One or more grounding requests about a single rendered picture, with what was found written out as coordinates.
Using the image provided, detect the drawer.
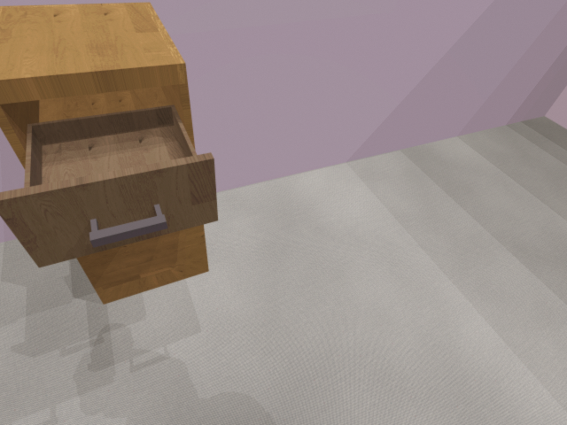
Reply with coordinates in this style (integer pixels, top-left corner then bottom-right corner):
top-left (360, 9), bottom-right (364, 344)
top-left (0, 104), bottom-right (218, 267)

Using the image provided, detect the handle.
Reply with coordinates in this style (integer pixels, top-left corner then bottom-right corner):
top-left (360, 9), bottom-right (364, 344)
top-left (89, 204), bottom-right (167, 248)

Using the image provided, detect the cabinet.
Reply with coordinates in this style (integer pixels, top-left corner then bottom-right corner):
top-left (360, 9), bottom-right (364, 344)
top-left (0, 3), bottom-right (209, 304)

